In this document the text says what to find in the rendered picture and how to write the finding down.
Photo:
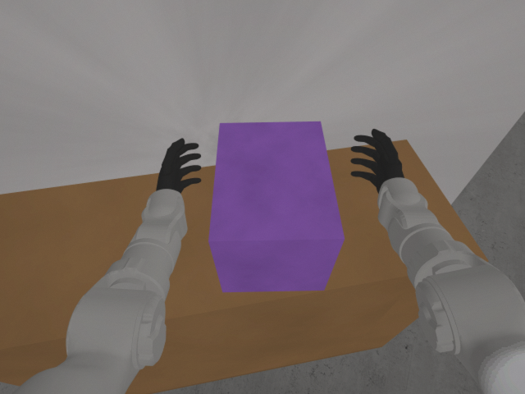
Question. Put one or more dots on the left robot forearm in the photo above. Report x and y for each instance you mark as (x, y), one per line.
(150, 257)

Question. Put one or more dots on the robot left upper arm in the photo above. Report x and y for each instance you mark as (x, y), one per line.
(114, 334)

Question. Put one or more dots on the robot left hand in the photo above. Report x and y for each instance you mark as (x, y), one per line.
(171, 174)

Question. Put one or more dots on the right robot forearm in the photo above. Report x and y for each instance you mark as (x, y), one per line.
(415, 234)

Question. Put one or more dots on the robot right hand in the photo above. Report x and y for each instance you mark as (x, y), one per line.
(387, 163)

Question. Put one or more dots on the carton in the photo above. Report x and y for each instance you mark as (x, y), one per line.
(275, 222)

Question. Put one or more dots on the robot right upper arm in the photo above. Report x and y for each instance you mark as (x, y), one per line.
(475, 314)

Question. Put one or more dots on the pedestal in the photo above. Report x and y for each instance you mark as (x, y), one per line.
(56, 243)

